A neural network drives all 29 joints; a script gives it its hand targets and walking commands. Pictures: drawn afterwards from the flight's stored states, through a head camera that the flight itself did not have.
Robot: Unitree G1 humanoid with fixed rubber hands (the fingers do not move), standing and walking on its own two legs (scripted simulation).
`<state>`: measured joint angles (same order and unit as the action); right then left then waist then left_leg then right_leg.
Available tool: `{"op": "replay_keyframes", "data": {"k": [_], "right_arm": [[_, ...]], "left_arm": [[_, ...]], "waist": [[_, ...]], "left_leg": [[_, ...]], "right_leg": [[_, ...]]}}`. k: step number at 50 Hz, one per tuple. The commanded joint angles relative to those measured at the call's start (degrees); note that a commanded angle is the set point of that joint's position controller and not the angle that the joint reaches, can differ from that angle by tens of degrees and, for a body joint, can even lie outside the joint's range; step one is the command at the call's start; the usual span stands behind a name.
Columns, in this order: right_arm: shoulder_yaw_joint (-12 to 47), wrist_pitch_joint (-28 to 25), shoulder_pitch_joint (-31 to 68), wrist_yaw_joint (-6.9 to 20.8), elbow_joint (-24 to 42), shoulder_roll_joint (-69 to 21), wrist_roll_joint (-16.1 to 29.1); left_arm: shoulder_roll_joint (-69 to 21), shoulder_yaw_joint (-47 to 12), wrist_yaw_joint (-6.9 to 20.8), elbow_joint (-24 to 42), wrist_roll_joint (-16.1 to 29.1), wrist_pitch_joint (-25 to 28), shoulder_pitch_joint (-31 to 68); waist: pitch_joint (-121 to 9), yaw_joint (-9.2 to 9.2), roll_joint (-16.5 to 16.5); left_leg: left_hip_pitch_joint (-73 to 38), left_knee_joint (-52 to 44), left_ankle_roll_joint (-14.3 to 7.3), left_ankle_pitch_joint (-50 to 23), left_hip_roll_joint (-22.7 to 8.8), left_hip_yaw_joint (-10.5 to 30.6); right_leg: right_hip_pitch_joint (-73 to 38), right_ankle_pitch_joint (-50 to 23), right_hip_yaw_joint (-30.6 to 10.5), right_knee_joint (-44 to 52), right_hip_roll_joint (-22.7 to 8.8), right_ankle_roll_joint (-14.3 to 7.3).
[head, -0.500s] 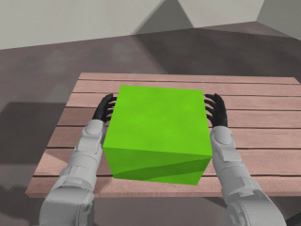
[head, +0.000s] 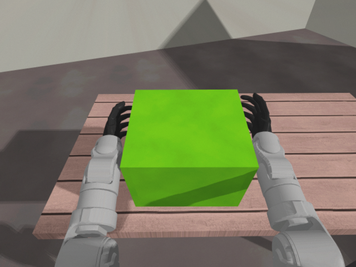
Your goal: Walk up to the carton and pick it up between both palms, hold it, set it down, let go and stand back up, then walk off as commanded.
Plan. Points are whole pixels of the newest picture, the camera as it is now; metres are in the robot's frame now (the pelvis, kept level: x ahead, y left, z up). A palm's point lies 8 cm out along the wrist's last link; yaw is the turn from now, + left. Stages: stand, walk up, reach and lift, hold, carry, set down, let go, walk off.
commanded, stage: reach and lift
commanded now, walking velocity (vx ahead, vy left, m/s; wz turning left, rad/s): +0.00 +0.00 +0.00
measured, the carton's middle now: (186, 147) +0.37 -0.01 +0.11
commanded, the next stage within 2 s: hold in 0.88 s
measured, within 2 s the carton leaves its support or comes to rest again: neither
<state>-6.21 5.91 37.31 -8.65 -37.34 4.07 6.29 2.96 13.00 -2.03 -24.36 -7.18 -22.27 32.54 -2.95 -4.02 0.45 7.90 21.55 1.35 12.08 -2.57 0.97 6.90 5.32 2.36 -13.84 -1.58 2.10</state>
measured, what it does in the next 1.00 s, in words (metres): stands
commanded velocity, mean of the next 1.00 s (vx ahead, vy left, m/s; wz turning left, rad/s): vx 0.00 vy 0.00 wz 0.00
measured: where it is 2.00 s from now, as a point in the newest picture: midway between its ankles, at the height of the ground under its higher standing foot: outside the picture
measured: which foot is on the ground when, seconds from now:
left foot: down 0.00-1.00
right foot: down 0.00-1.00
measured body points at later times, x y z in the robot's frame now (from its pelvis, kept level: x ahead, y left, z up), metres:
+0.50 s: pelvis -0.01 +0.00 +0.00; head -0.04 +0.02 +0.45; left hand +0.37 +0.16 +0.13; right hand +0.38 -0.17 +0.15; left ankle -0.01 +0.13 -0.75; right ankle +0.02 -0.15 -0.75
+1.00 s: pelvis +0.00 +0.00 +0.00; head -0.03 +0.02 +0.45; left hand +0.37 +0.16 +0.15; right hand +0.38 -0.17 +0.18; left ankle -0.01 +0.13 -0.75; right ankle +0.02 -0.15 -0.75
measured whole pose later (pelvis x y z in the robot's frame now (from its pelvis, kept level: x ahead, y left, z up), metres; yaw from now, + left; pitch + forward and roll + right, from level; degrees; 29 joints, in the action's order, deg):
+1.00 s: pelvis +0.00 +0.00 +0.00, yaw +0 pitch -4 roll -1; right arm -3.4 15.6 36.6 -8.0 -29.9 5.9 10.9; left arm -0.1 13.9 -2.8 -8.8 -9.0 -35.1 28.1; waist -1.2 -4.0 -0.6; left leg 5.2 21.5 1.5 12.3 -2.6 1.0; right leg 4.2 5.6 2.4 -13.8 -1.6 2.1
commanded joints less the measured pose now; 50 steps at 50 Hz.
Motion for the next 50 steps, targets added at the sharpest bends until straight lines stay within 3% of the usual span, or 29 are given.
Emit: {"op": "replay_keyframes", "data": {"k": [1, 4, 8, 11, 16, 20, 24, 31, 36, 39, 44, 46, 50], "right_arm": [[24.3, 3.4, 28.2, 6.1, 10.4, -34.7, 4.4], [25.9, 2.7, 32.7, 6.0, 15.3, -35.5, 6.1], [29.2, 1.6, 36.8, 6.4, 23.2, -37.2, 8.3], [27.3, 2.2, 35.0, 7.1, 21.6, -35.8, 6.6], [21.9, 3.8, 32.8, 8.5, 12.4, -33.7, 2.9], [20.6, 4.0, 35.3, 9.2, 11.1, -34.1, 2.5], [24.1, 3.0, 39.8, 9.5, 16.0, -36.3, 4.3], [29.7, 3.4, 38.9, 8.2, 22.6, -37.4, 8.0], [28.1, 6.0, 34.1, 7.0, 18.6, -34.6, 8.5], [27.5, 7.0, 32.7, 6.5, 18.0, -33.9, 9.1], [31.0, 7.1, 36.3, 5.8, 27.6, -35.7, 12.1], [32.0, 7.3, 37.4, 5.5, 31.1, -35.8, 12.7], [29.6, 9.5, 35.2, 5.7, 25.7, -34.6, 10.5]], "left_arm": [[-34.1, -18.8, 9.6, 14.6, -1.8, -0.9, 34.0], [-36.4, -21.9, 10.0, 19.0, -0.4, -1.7, 37.0], [-40.4, -30.9, 7.5, 29.1, 4.3, -0.3, 43.9], [-40.9, -33.7, 6.1, 29.2, 5.6, -0.8, 45.0], [-38.0, -27.6, 7.0, 19.8, 2.0, -3.5, 42.7], [-36.3, -24.1, 8.0, 17.1, 0.3, -4.3, 43.0], [-37.9, -27.0, 7.1, 20.6, 2.3, -3.2, 45.8], [-40.0, -34.4, 4.4, 28.0, 6.2, -2.6, 45.5], [-37.4, -29.6, 5.9, 23.3, 2.7, -6.1, 38.5], [-36.3, -27.9, 7.2, 24.1, 1.5, -7.3, 37.6], [-38.0, -32.5, 6.9, 32.2, 5.2, -7.0, 41.4], [-38.2, -34.4, 6.4, 33.5, 6.7, -7.0, 41.7], [-36.7, -32.3, 6.6, 29.7, 5.8, -8.4, 41.4]], "waist": [[-16.0, 1.15, -2.1], [-18.7, 0.98, -0.9], [-28.5, -0.44, 3.1], [-26.1, -1.77, 4.6], [-15.6, -1.32, 2.1], [-13.9, 0.01, 0.3], [-20.8, 0.82, 0.6], [-28.0, -0.03, 2.2], [-20.0, 0.02, 1.1], [-18.4, -0.14, 1.5], [-27.5, -0.75, 3.0], [-29.8, -0.99, 2.8], [-23.4, -1.1, 2.0]], "left_leg": [[-3.0, -6.0, 0.0, -17.5, 5.4, -2.4], [-4.7, -4.9, 0.8, -21.9, 5.1, -2.0], [-11.2, -1.0, 3.5, -31.4, 4.6, -0.7], [-11.0, -1.5, 4.5, -27.2, 3.8, -0.1], [-3.7, -6.5, 2.4, -11.7, 3.5, -1.3], [-0.8, -8.2, 0.9, -7.3, 3.9, -2.0], [-3.3, -6.4, 1.3, -12.2, 4.2, -1.7], [-9.7, -1.7, 3.3, -25.8, 4.0, -0.2], [-8.3, -2.7, 3.1, -26.1, 4.4, -0.4], [-7.7, -3.0, 3.2, -26.5, 4.7, -0.7], [-10.5, -0.4, 4.4, -33.2, 5.1, -0.2], [-10.6, 0.2, 4.5, -33.2, 5.2, 0.0], [-7.4, -2.2, 3.6, -23.6, 5.0, -0.2]], "right_leg": [[-17.8, -10.2, 1.3, -1.5, 5.2, -1.0], [-18.5, -11.9, 1.9, -2.4, 5.8, -1.1], [-15.5, -14.6, 2.4, -3.2, 6.6, -1.2], [-11.0, -9.1, 2.5, -2.2, 6.5, -1.8], [-10.3, -0.2, 2.4, -0.8, 5.4, -2.3], [-12.1, 1.2, 2.6, -1.1, 5.1, -2.1], [-12.2, -1.8, 2.9, -1.9, 5.5, -1.8], [-10.8, -9.7, 2.7, -2.6, 6.6, -1.5], [-13.2, -11.3, 2.3, -1.8, 6.4, -1.2], [-15.4, -12.7, 2.2, -2.1, 6.3, -1.1], [-17.2, -18.4, 2.1, -3.5, 6.9, -0.8], [-17.3, -19.1, 2.0, -3.6, 7.0, -0.7], [-14.0, -11.3, 1.8, -2.2, 6.7, -1.0]]}}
